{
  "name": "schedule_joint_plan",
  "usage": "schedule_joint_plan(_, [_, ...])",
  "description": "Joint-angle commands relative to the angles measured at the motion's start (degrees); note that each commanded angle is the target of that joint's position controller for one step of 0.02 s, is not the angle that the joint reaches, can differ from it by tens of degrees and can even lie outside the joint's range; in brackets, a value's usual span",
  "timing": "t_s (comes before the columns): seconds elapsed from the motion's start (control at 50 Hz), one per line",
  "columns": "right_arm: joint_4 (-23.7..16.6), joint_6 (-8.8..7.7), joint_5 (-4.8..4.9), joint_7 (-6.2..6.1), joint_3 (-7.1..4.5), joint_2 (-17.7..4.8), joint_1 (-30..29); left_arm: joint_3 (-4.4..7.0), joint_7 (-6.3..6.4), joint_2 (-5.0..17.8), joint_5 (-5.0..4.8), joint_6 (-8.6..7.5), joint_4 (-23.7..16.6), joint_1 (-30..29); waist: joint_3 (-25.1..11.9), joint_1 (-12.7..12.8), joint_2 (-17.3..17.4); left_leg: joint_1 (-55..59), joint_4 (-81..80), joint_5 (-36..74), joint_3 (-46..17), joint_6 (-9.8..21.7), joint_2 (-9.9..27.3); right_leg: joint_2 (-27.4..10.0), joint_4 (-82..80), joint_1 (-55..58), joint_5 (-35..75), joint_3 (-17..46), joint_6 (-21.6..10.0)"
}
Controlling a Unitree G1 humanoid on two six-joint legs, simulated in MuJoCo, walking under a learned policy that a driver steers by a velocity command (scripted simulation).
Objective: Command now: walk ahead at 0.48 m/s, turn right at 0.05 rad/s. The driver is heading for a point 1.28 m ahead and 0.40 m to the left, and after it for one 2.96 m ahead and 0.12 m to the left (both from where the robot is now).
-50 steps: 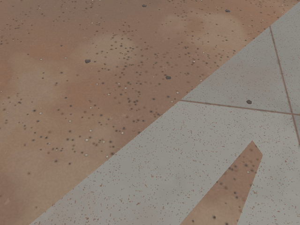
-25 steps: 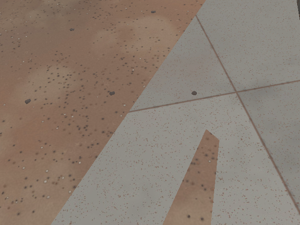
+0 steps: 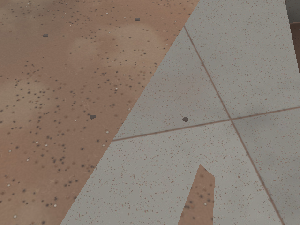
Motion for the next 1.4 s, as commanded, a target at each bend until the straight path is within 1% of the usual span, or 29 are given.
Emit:
schedule_joint_plan(0.02, [-1.8, -0.62, -0.66, -0.54, -1.50, -6.4, 3.5, 1.81, -0.28, 5.9, 0.30, -1.34, -4.8, -1.3, -3.6, -1.2, 5.8, 13.6, -16.9, 3.0, -20.7, 10.9, 16.1, -6.5, -0.1, -14.4, 5.7, 1.7, 0.5])
schedule_joint_plan(0.08, [-0.6, -1.27, 0.36, -0.67, -1.58, -7.1, 3.7, 1.27, -0.04, 3.9, 0.97, -0.28, -5.5, -3.5, -0.5, -0.3, 5.5, 9.3, -20.1, 8.5, -14.9, 11.7, 15.3, -7.5, -6.4, -16.6, 8.1, -0.2, 2.4])
schedule_joint_plan(0.2, [1.4, -0.38, 1.05, -1.43, -1.86, -9.4, 8.8, 0.07, -1.31, 1.4, 0.96, -1.90, -9.0, -16.9, 1.8, -5.0, 4.0, 10.0, -21.2, 12.7, -6.7, 8.6, 11.6, -4.7, -30.4, -13.6, 27.9, -4.2, 2.9])
schedule_joint_plan(0.32, [4.0, 1.91, 1.48, -2.05, -2.43, -11.0, 12.8, 0.93, -3.03, 3.9, 0.56, -2.44, -11.2, -21.0, 1.3, -4.1, 5.1, 23.4, -14.4, 20.8, -8.4, 6.5, 17.1, -2.5, -38.1, -13.7, 22.1, -3.3, -0.5])
schedule_joint_plan(0.36, [3.8, 2.67, 1.31, -2.32, -2.53, -11.6, 11.3, 2.51, -2.74, 6.8, 0.86, -2.36, -9.2, -12.5, -4.4, 1.3, 5.9, 23.3, -2.8, 36.9, -7.1, 4.8, 15.2, 0.4, -39.8, -0.7, 19.2, -5.7, -2.9])
schedule_joint_plan(0.38, [3.2, 2.84, 0.78, -2.45, -1.72, -10.1, 11.2, 3.82, -2.11, 9.5, 1.04, -2.24, -6.9, -3.3, -11.1, 5.8, 5.0, 16.7, 9.1, 34.2, -5.7, 3.0, 12.3, -1.6, -38.7, 14.2, 20.6, -4.1, -5.0])
schedule_joint_plan(0.4, [1.0, 2.09, -0.05, -2.14, 0.30, -4.0, 16.4, 5.17, -1.54, 15.6, 2.64, -2.07, -6.1, 4.2, -21.7, 5.3, -5.4, -4.3, 31.5, 12.3, -3.3, -0.5, 5.4, -17.2, -37.0, 38.7, 17.3, 16.9, -12.2])
schedule_joint_plan(0.42, [2.2, 1.14, 0.79, -1.81, 1.09, -2.3, 18.7, 4.71, -1.67, 13.1, 1.67, -1.81, -5.3, 6.1, -28.4, 5.2, -13.7, -16.0, 44.2, -22.9, -8.7, -1.7, -0.6, -24.1, -45.8, 45.2, 7.7, 36.8, -16.9])
schedule_joint_plan(0.44, [1.4, 0.50, 2.51, -1.55, -0.80, -9.0, 13.7, 3.36, -1.54, 8.9, 1.35, -1.72, -5.6, 3.2, -19.5, 6.2, -7.9, -21.7, 48.7, -21.6, -12.1, -1.1, 2.8, -22.2, -48.1, 38.8, 3.0, 31.1, -13.8])
schedule_joint_plan(0.46, [-0.1, 0.21, 3.14, -1.49, -1.06, -9.6, 8.9, 2.82, -1.28, 7.4, 1.37, -1.67, -5.8, -0.5, -12.1, 5.0, -5.4, -22.7, 47.6, -16.7, -10.2, -0.9, 5.7, -20.1, -49.4, 30.6, 5.2, 22.3, -11.7])
schedule_joint_plan(0.48, [-0.6, 0.34, 2.47, -1.61, -1.05, -8.7, 6.7, 2.35, -1.37, 6.0, 1.56, -1.87, -5.4, -3.9, -7.1, 3.2, -2.2, -21.3, 44.1, -12.6, -9.4, -1.2, 7.8, -17.7, -51.8, 22.7, 9.5, 16.3, -10.6])
schedule_joint_plan(0.5, [-0.3, 1.10, 1.81, -1.85, -1.53, -8.3, 6.7, 1.88, -1.47, 4.1, 1.86, -2.42, -5.4, -6.4, -4.3, 1.3, -2.3, -18.7, 41.1, -9.3, -9.7, -1.4, 9.4, -15.3, -54.2, 17.5, 12.6, 11.2, -9.3])
schedule_joint_plan(0.52, [0.2, 1.95, 1.90, -1.83, -1.42, -7.0, 9.0, 2.05, -1.52, 4.4, 2.19, -2.89, -5.1, -7.8, -3.8, -0.4, -4.6, -15.1, 40.5, -7.3, -9.8, -2.1, 10.2, -15.1, -56.2, 13.6, 14.3, 8.5, -9.6])
schedule_joint_plan(0.6, [-0.3, 4.04, 1.63, -2.30, -1.39, -4.6, 7.8, 2.69, -1.43, 4.9, 2.32, -4.27, -2.8, -9.6, -0.2, -2.0, -2.0, -17.1, 35.6, -1.4, -10.3, -3.9, 10.7, -14.1, -60.2, 9.8, 22.9, -1.3, -9.9])
schedule_joint_plan(0.7, [-3.1, 3.06, 1.16, -0.66, -0.69, -2.7, -0.4, 3.33, -0.30, 7.2, 2.08, -3.56, -0.9, -8.0, 1.6, 0.8, -0.5, -16.9, 17.7, 13.2, -6.3, -3.6, 9.6, -12.0, -61.0, 12.9, 26.1, -10.9, -8.0])
schedule_joint_plan(0.8, [-7.5, 3.02, 1.15, 0.97, -0.42, -2.6, -8.3, 4.23, 0.04, 9.3, 0.70, -1.50, 1.8, -3.4, 3.9, 3.5, 0.3, -20.7, 9.6, 9.9, -2.8, -1.1, 8.5, -15.5, -57.6, 23.5, 31.1, -13.6, -7.2])
schedule_joint_plan(0.86, [-8.9, 3.41, 1.10, 1.52, -1.50, -4.6, -6.4, 4.88, 0.50, 11.3, 0.00, -0.09, 1.8, -4.5, 0.6, 0.6, -2.1, -14.9, 8.9, 1.5, 1.3, 1.9, 4.4, -16.0, -48.7, 27.5, 53.7, -15.7, -5.3])
schedule_joint_plan(0.9, [-6.7, 3.86, 1.38, 1.01, -3.93, -8.5, 5.5, 4.96, 0.88, 12.0, -0.40, 0.83, 1.3, -6.2, -6.4, -6.8, -2.4, 1.6, 6.4, 0.3, 3.5, 5.2, -0.3, -13.9, -31.3, 24.1, 63.3, -17.6, -3.1])
schedule_joint_plan(0.92, [-4.3, 4.40, 1.47, -0.05, -5.95, -12.5, 15.3, 4.27, 1.11, 10.6, 0.20, 0.55, 0.7, -6.0, -11.5, -11.4, 1.0, 18.7, 4.1, 2.3, -2.6, 7.8, 1.3, -11.5, -15.6, 12.4, 51.0, -17.8, -0.6])
schedule_joint_plan(0.94, [-4.2, 4.25, 2.00, -0.80, -7.07, -19.3, 14.7, 1.50, 0.22, 1.7, 2.72, -0.77, -2.4, 0.0, -15.4, -4.5, 17.3, 39.2, 1.2, -4.0, -33.5, 18.5, 16.7, -0.2, 5.8, -15.1, -4.5, -14.9, 3.5])
schedule_joint_plan(0.96, [-6.5, 3.18, 1.44, -0.46, -5.80, -15.8, 15.7, 1.38, -0.61, 4.6, 0.93, -3.17, -3.2, -4.1, -24.6, -7.5, 12.1, 44.3, -9.0, -13.8, -53.0, 23.3, 22.4, 3.5, 14.6, -23.1, -13.3, -0.2, 3.3])
schedule_joint_plan(0.98, [-6.1, 2.34, 0.94, -0.31, -4.75, -12.0, 13.8, 2.30, -1.18, 8.3, -1.39, -4.54, -4.9, -10.4, -16.6, -9.0, 8.2, 39.7, -11.0, -11.3, -45.0, 19.4, 20.9, 0.0, 13.7, -28.1, -7.8, 1.8, 1.7])
schedule_joint_plan(1.0, [-6.3, 1.82, 1.10, -0.33, -4.25, -10.4, 10.7, 1.96, -1.02, 7.7, -1.12, -5.25, -5.5, -11.8, -11.0, -6.7, 4.1, 31.7, -10.8, -6.4, -37.9, 17.0, 18.5, -2.5, 8.5, -26.9, -2.6, 1.5, 0.8])
schedule_joint_plan(1.02, [-6.8, 1.72, 1.15, -0.37, -3.62, -8.4, 6.8, 2.15, -0.52, 7.6, 0.64, -5.34, -5.0, -12.3, -6.9, -4.2, 1.0, 23.4, -11.2, 0.7, -32.1, 15.1, 16.1, -4.4, 2.9, -23.3, 0.3, 1.0, 1.0])
schedule_joint_plan(1.06, [-8.4, 1.57, 0.13, -0.80, -3.06, -7.3, 3.7, 2.74, -0.51, 8.2, 1.84, -4.22, -4.7, -10.2, -5.5, -1.0, 3.1, 14.9, -13.0, 11.5, -27.4, 15.0, 13.9, -5.6, -1.8, -16.5, 3.0, 1.5, 2.2])
schedule_joint_plan(1.18, [-6.9, 1.95, 1.12, -2.74, -3.95, -10.4, 6.9, 1.15, -0.64, 3.5, 2.34, -2.54, -7.2, -17.9, -1.9, -2.9, 4.2, 5.0, -14.1, 13.9, -17.6, 11.5, 8.1, -2.7, -24.5, -12.6, 19.5, -1.5, 6.2])
schedule_joint_plan(1.32, [-4.8, 3.18, 1.65, -3.33, -3.93, -9.7, 11.6, 1.96, -2.00, 6.0, 0.95, -3.83, -9.4, -24.4, -1.9, -4.9, 7.4, 10.8, -7.2, 4.1, -25.4, 7.9, 10.2, 0.6, -39.1, -7.1, 23.2, 0.8, 4.1])
schedule_joint_plan(1.38, [-5.4, 3.53, 1.30, -3.26, -3.48, -8.0, 9.7, 3.63, -1.59, 8.5, 1.19, -4.66, -7.3, -15.1, -5.4, 0.4, 8.9, 10.8, 2.1, 9.5, -26.3, 5.3, 8.0, 0.2, -42.8, 5.9, 19.4, -0.4, 0.4])
schedule_joint_plan(1.4, [-6.5, 3.35, 0.61, -2.99, -2.24, -4.8, 9.4, 4.48, -1.12, 11.1, 2.22, -4.88, -6.6, -7.2, -12.9, 4.0, 5.0, 5.2, 16.0, 5.2, -22.6, 3.3, 4.9, -7.7, -41.3, 19.8, 17.2, 6.4, -3.2])
Velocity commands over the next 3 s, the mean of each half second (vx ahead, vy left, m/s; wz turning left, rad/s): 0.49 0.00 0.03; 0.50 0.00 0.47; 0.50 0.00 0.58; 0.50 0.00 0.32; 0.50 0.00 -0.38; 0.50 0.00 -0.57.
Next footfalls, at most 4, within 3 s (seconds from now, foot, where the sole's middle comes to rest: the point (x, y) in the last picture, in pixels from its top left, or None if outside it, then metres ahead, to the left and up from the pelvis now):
0.38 right None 0.41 -0.14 -0.77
0.92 left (129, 179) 0.67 0.14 -0.77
1.40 right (145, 121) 1.01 0.07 -0.77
1.90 left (75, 117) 1.03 0.45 -0.77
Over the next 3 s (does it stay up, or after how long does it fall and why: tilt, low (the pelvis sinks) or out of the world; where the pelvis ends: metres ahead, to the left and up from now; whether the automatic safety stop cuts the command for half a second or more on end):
stays up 1.49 0.64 -0.01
